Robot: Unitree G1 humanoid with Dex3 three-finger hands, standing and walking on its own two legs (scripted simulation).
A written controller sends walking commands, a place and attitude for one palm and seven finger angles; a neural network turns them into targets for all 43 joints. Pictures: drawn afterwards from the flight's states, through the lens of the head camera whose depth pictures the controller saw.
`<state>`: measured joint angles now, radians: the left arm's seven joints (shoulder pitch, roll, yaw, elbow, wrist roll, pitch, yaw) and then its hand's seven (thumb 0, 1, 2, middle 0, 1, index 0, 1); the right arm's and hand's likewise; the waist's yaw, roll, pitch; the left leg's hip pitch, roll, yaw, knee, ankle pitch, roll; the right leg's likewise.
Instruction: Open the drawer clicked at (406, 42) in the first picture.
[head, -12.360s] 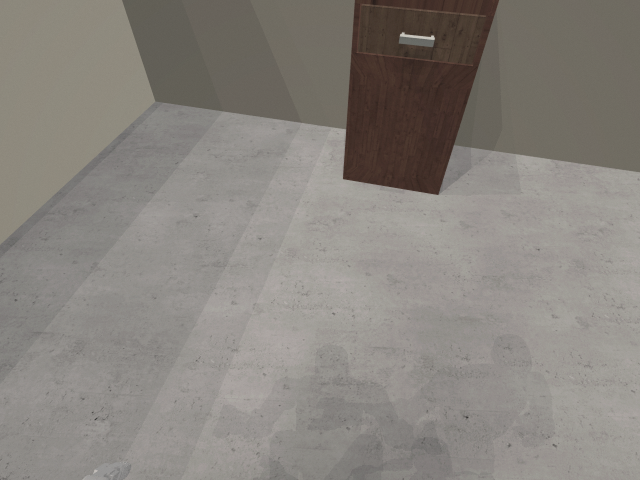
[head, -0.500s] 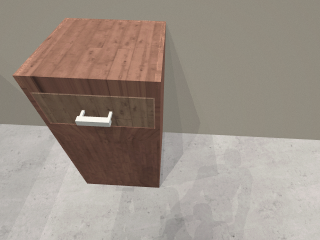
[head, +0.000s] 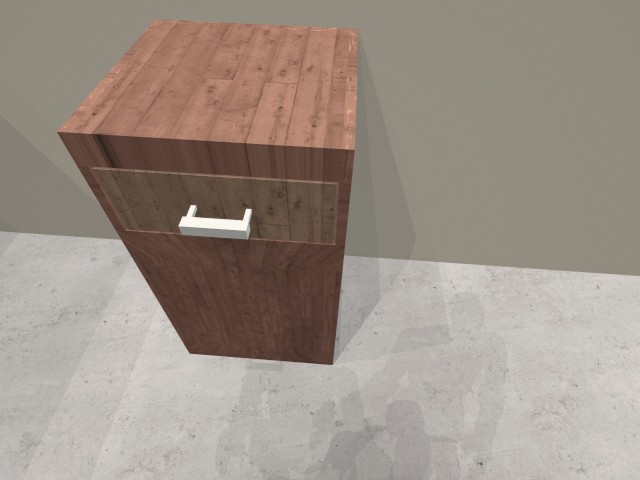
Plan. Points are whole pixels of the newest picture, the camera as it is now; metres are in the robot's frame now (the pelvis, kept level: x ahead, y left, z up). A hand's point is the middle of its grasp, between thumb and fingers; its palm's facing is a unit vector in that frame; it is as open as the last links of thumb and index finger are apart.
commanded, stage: come to a stop and stand still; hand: left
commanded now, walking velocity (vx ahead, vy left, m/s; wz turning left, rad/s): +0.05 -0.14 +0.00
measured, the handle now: (217, 219) +0.54 +0.23 -0.05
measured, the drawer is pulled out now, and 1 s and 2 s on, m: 0.00 0.00 0.00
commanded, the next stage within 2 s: look again from close up in 1.28 s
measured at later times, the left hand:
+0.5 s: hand out of the picture +0.01 +0.14 -0.17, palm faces +0.05 -0.98 -0.19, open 7.2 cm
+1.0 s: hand out of the picture -0.01 +0.10 -0.17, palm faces +0.07 -0.98 -0.16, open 7.3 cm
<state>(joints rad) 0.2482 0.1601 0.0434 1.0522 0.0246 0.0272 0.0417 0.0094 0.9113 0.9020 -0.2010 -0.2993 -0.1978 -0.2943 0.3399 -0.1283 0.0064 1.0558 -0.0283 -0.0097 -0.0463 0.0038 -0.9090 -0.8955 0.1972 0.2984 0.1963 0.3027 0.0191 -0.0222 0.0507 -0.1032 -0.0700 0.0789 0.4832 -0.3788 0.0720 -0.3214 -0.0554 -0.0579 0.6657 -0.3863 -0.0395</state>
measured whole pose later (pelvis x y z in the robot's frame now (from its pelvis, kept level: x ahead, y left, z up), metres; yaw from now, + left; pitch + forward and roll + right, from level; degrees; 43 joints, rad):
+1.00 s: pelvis +0.01 -0.05 +0.01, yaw +1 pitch -1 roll +0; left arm 0.32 0.11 0.00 1.13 0.01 -0.02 0.04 0.02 0.93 0.90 -0.20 -0.30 -0.20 -0.29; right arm 0.35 -0.08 0.03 1.16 -0.01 -0.02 -0.06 0.00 -0.91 -0.90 0.20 0.30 0.20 0.30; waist 0.01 0.01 0.04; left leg -0.04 0.03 0.03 0.40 -0.35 -0.02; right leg -0.19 0.07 -0.09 0.44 -0.25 -0.10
